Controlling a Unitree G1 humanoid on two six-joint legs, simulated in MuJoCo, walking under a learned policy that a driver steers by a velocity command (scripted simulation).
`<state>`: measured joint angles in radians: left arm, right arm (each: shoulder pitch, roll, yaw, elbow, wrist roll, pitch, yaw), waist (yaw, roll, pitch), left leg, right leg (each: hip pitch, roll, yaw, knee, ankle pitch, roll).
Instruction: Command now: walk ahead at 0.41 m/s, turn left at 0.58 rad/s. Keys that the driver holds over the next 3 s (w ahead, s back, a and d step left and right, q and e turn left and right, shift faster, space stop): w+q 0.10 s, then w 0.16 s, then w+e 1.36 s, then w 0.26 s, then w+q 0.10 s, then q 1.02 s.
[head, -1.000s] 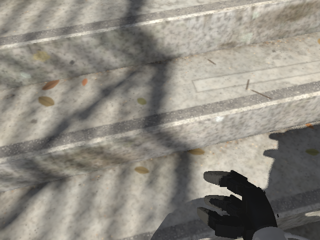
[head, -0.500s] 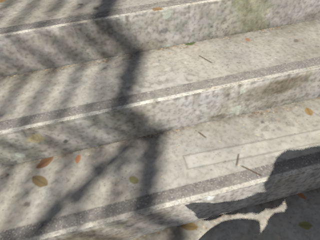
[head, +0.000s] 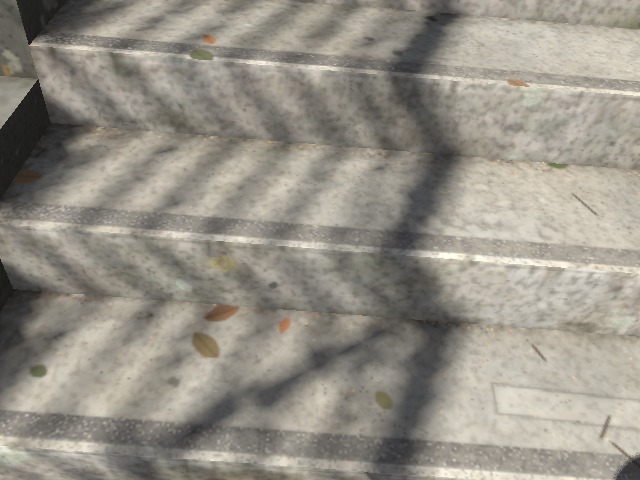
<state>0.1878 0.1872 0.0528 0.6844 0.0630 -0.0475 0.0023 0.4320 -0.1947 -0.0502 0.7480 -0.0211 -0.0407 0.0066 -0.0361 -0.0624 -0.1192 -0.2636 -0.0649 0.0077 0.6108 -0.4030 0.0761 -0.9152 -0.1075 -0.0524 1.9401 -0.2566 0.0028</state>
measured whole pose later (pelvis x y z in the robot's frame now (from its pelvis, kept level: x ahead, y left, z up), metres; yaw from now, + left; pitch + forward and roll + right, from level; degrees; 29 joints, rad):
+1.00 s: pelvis +0.54 +0.10 +0.31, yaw -12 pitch +2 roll +3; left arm 0.13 0.22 0.10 0.64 0.04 -0.07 -0.01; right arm 0.26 -0.19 -0.08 0.89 -0.04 -0.09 -0.02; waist 0.03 -0.08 -0.04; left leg -0.48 0.07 0.24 0.87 -0.42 0.04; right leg -0.92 0.08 0.11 2.04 -0.09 -0.13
